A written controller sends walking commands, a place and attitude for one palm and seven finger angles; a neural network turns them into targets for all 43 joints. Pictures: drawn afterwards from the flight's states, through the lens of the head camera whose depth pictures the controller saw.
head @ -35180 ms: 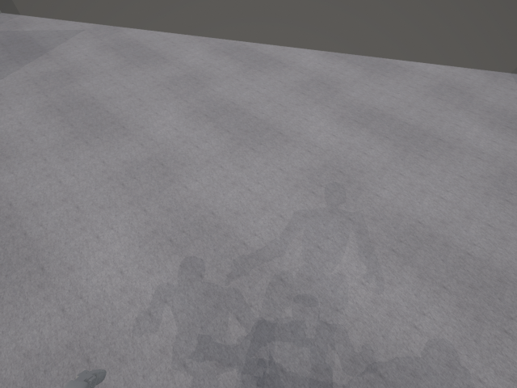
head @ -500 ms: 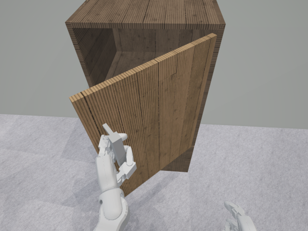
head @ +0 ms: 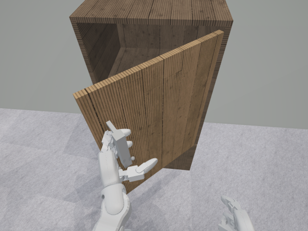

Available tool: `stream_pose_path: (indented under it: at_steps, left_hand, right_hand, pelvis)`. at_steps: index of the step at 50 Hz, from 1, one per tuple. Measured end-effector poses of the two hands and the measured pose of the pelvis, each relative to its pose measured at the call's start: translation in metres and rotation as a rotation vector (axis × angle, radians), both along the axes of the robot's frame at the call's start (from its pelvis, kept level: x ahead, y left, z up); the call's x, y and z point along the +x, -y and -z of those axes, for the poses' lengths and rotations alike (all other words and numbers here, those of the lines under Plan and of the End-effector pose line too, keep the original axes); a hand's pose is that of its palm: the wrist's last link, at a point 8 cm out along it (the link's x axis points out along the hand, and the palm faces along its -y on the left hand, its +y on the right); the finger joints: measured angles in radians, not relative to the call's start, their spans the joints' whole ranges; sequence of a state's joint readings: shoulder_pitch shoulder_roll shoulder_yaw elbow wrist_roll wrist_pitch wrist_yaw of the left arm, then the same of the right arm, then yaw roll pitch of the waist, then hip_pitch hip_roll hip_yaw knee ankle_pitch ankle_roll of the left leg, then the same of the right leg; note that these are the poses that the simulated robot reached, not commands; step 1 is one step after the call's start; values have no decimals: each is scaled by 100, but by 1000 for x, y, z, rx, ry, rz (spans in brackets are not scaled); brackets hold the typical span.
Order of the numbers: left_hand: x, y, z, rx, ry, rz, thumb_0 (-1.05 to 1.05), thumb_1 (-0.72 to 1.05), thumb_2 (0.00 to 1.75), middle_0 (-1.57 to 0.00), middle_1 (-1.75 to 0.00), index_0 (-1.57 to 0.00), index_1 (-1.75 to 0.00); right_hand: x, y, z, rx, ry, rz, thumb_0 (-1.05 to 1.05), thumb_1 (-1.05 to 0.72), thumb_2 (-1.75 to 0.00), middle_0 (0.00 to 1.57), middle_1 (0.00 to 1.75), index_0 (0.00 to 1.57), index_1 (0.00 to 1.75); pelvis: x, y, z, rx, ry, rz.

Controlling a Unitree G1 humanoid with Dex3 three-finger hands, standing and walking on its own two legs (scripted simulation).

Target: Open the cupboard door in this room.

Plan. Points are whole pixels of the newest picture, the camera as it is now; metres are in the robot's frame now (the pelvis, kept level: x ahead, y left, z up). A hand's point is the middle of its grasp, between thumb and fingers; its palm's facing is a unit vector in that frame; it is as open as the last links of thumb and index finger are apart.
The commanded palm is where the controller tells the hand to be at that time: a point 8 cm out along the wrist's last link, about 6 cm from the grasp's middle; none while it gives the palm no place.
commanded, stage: open thumb and fingers to let go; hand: left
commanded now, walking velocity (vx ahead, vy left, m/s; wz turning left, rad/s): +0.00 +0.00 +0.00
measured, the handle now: (118, 144) +0.32 +0.11 +0.06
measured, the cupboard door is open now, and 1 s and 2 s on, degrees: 43 45 44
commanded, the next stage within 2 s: slide the hand sideways off the handle in 0.38 s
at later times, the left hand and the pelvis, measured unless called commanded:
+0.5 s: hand (130, 159) +0.28 +0.08 +0.06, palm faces +0.26 -0.96 -0.01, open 14.6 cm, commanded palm +0.24 +0.12 +0.06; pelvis +0.00 +0.02 +0.00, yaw -1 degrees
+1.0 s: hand (120, 183) +0.22 +0.09 +0.05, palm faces -0.13 -0.99 -0.01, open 16.2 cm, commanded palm +0.21 +0.16 +0.06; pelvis -0.01 +0.03 -0.01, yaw -2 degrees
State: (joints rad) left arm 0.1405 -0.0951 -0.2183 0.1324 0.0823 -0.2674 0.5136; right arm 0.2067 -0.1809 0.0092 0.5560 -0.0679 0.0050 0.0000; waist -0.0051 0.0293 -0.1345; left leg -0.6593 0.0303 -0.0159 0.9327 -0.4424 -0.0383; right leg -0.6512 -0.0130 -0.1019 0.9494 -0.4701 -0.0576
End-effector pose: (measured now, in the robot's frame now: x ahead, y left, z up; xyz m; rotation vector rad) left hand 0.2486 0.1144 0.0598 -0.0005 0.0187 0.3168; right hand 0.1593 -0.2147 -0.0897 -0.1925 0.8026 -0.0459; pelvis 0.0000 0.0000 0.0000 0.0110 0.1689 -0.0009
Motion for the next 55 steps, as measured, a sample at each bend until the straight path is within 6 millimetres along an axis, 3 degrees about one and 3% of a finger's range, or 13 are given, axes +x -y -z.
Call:
stream_pose_path:
  at_steps: [6,13,17,26,31,35,40,55]
  left_hand:
    - [1,-3,1,-2,1,19,0,-34,37,-32,-117,-35,-117]
    - [0,-5,1,5,-6,35,0,-46,31,-28,-94,-31,-94]
    - [1,-4,1,1,-6,47,-1,-49,30,-28,-78,-30,-78]
    - [0,-9,1,12,-6,68,-1,-50,30,-39,-61,-39,-62]
    - [-7,-20,3,107,34,385,-1,-50,30,-30,-48,-25,-48]
    - [-14,-21,2,38,20,536,-1,-50,30,-23,-39,-19,-40]
    - [-22,-20,3,-69,-2,474,-1,-50,30,-19,-34,-18,-35]
    - [-46,-46,4,9,0,439,-1,-50,30,-18,-32,-19,-32]
  right_hand:
    - [-4,-3,-1,-8,-7,14,1,-90,-90,20,30,20,29]
    - [-4,-10,-3,-6,8,18,1,-90,-90,20,30,20,29]
    - [-3,-15,-4,-4,15,12,1,-90,-90,20,30,20,29]
    - [-1,-22,-5,0,27,-8,1,-90,-90,20,30,20,29]
    - [-7,-19,-3,-8,30,-4,1,-90,-90,20,30,20,29]
    - [-15,-17,-4,-6,45,32,1,-90,-90,20,30,20,29]
    - [-20,-19,-10,-7,68,49,2,-90,-90,20,30,20,29]
    - [-6,-30,-11,11,111,21,2,-90,-90,20,30,20,29]
  pelvis:
    - [1,-7,1,-6,-1,7]
    - [0,-14,2,-12,2,13]
    - [-1,-16,3,-15,4,12]
    - [-5,-20,4,-19,6,10]
    - [-9,-22,7,-18,5,2]
    - [-12,-28,7,-26,18,6]
    - [-11,-33,5,-22,19,18]
    - [-8,-34,13,-28,2,21]
